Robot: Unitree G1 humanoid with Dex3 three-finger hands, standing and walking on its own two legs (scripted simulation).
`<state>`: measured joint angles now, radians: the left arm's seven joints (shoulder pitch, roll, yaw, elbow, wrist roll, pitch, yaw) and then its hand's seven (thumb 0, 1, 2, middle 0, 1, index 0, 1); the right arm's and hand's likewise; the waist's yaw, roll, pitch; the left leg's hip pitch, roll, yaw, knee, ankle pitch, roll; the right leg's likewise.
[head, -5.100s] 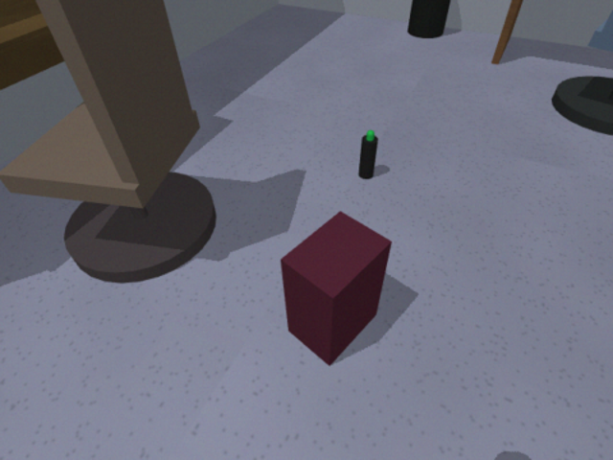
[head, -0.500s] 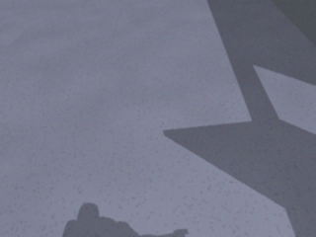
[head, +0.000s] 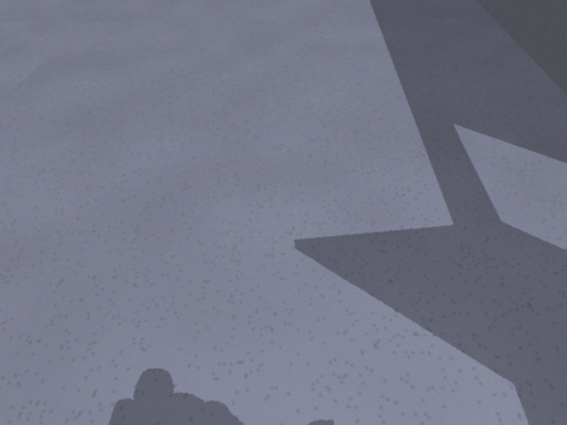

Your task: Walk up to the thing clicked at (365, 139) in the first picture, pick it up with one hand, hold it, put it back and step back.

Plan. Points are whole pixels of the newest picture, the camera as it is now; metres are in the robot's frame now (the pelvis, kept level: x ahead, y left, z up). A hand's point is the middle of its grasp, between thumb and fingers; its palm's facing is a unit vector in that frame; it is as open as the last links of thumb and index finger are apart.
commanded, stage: stand
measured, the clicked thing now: out of the picture -0.37 +1.57 -0.64
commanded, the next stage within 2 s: none
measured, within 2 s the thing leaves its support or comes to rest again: neither
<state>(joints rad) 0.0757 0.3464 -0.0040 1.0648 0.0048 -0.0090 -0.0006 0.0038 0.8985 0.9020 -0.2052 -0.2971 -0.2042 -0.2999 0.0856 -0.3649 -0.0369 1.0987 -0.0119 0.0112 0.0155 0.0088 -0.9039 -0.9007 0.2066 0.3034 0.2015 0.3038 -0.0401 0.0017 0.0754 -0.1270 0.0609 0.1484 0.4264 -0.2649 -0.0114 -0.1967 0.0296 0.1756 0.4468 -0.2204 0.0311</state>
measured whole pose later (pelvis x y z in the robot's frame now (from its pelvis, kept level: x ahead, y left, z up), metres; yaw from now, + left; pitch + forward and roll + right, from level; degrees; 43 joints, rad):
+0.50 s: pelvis +0.00 +0.00 +0.01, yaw +3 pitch -2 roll +0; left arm 0.13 0.35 0.00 1.13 0.01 -0.01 0.00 0.00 0.90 0.90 -0.20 -0.30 -0.20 -0.30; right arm 0.09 -0.35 -0.03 1.13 -0.01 0.00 0.02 0.01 -0.90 -0.90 0.21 0.30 0.20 0.30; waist -0.02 0.00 0.05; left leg -0.10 0.04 0.11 0.35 -0.21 0.00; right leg -0.14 0.00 0.13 0.35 -0.17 0.04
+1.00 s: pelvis +0.00 +0.00 +0.01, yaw +4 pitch -2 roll +0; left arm 0.11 0.35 -0.01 1.12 0.01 -0.01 0.00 0.00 0.90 0.90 -0.20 -0.30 -0.20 -0.30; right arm 0.12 -0.35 -0.02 1.13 -0.01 -0.01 0.02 0.01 -0.90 -0.90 0.21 0.30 0.20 0.30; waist -0.02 0.01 0.05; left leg -0.11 0.04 0.08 0.34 -0.20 -0.01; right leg -0.14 0.00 0.10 0.34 -0.17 0.03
